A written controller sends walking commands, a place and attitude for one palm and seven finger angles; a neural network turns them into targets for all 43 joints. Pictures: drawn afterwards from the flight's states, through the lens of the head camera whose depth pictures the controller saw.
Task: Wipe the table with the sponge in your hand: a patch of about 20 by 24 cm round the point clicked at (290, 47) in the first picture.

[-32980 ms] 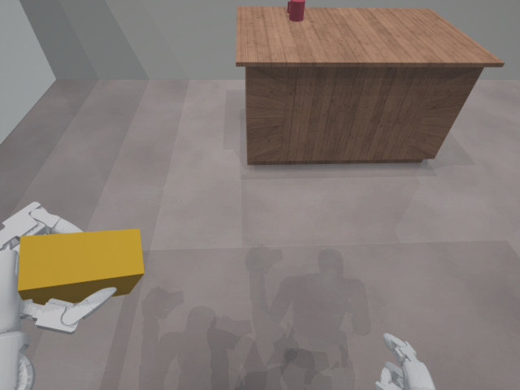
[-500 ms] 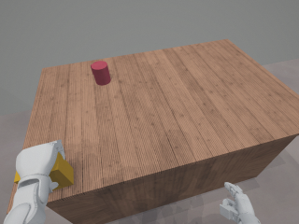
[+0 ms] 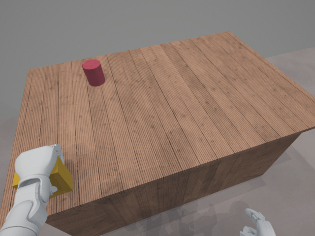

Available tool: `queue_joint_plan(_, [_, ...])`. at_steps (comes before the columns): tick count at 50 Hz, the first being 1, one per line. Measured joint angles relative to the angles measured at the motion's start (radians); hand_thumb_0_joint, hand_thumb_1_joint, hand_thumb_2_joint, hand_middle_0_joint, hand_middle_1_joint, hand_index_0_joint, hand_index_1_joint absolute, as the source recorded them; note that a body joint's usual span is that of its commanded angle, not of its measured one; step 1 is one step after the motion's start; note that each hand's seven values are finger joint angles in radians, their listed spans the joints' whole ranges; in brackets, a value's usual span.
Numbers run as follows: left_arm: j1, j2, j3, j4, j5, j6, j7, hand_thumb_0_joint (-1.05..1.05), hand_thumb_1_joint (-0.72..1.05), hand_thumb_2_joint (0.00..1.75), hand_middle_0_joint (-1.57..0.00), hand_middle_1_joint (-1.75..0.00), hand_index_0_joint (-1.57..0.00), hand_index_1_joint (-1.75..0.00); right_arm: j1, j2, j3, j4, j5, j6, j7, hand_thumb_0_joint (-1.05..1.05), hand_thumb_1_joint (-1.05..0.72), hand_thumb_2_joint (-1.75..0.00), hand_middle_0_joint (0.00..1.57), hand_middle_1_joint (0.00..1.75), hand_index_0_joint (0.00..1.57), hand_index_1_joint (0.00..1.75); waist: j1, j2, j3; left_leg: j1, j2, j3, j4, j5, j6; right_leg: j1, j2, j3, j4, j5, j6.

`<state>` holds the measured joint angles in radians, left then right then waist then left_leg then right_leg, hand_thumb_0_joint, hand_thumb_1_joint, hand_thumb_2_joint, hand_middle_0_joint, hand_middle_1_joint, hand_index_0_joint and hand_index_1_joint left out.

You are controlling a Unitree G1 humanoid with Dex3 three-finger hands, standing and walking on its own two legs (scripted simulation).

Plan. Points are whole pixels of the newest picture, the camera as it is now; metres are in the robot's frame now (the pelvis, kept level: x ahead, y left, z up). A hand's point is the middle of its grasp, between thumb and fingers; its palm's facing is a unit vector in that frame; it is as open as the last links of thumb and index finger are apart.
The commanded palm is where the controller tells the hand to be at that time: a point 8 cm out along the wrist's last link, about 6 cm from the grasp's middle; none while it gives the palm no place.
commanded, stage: wipe forward along the first lane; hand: left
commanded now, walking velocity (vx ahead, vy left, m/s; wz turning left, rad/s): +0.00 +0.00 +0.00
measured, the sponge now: (48, 182) +0.24 +0.35 -0.05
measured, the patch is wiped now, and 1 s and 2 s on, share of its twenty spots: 0.05 0.25 0.55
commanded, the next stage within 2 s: slide across to the middle lane in 1.20 s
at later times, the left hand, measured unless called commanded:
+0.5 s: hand (48, 153) +0.30 +0.37 +0.00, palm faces -0.13 +0.00 -0.99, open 9.3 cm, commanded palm +0.29 +0.36 +0.03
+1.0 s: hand (45, 138) +0.36 +0.40 +0.00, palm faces -0.15 +0.02 -0.99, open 9.3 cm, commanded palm +0.34 +0.39 +0.03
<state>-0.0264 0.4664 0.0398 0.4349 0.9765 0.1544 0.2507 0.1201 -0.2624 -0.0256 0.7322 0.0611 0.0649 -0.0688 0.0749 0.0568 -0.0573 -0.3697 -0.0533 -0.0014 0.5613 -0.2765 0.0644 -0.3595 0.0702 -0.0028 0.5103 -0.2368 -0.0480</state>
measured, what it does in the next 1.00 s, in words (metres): stands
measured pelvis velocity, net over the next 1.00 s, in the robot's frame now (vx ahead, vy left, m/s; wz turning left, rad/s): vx -0.01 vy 0.01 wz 0.00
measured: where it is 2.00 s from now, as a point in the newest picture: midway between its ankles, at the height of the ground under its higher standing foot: outside the picture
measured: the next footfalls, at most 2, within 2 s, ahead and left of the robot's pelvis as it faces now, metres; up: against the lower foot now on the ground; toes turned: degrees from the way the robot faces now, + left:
none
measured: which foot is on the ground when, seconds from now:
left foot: down 0.00-1.00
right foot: down 0.00-1.00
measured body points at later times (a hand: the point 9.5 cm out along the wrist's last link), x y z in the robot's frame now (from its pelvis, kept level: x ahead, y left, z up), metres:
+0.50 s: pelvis +0.00 +0.00 -0.01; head +0.04 -0.01 +0.44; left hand +0.31 +0.36 +0.05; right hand +0.15 -0.26 -0.13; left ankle +0.00 +0.08 -0.73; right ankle +0.01 -0.09 -0.73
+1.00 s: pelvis -0.01 +0.01 -0.02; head +0.06 +0.02 +0.42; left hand +0.36 +0.40 +0.05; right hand +0.07 -0.27 -0.15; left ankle +0.00 +0.08 -0.73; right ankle +0.01 -0.09 -0.73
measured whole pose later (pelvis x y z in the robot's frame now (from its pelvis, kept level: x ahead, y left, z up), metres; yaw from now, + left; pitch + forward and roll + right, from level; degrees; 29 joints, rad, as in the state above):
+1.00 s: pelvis -0.01 +0.01 -0.02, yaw +0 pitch +15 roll -3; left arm -0.55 0.68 0.10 1.01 1.05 0.00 0.25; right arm 0.26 -0.29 -0.02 0.72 0.08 0.12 -0.04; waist -0.02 0.04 -0.12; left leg -0.70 -0.04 -0.01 0.77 -0.34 0.08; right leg -0.66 0.08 -0.03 0.67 -0.27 -0.03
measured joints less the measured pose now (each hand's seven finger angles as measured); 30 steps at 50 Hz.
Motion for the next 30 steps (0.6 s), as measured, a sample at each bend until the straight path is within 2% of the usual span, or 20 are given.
queue_joint_plan(16, [-0.166, 0.044, 0.016, 0.184, 0.022, -0.041, 0.014, 0.00, -0.47, 1.09, -0.82, -1.42, -0.83, -1.43, 0.025, -0.010, -0.005, -0.008, 0.013, 0.014, 0.004, 0.01, -0.90, -0.90, 0.20, 0.30, 0.20, 0.30, -0.021, -0.005, -0.023, -0.092, 0.001, -0.011, 0.058, -0.018, 0.000, -0.084, 0.002, -0.015, 0.046, -0.016, -0.001])
queue_joint_plan(30, [-0.321, 0.103, 0.049, 0.359, 0.043, -0.100, 0.013, 0.01, -0.49, 1.10, -0.84, -1.41, -0.84, -1.43, 0.072, -0.013, 0.002, -0.017, 0.013, 0.037, 0.016, 0.01, -0.90, -0.90, 0.20, 0.30, 0.20, 0.30, -0.043, -0.009, -0.052, -0.203, 0.006, -0.012, 0.129, -0.040, 0.003, -0.188, 0.007, -0.021, 0.104, -0.031, 0.002])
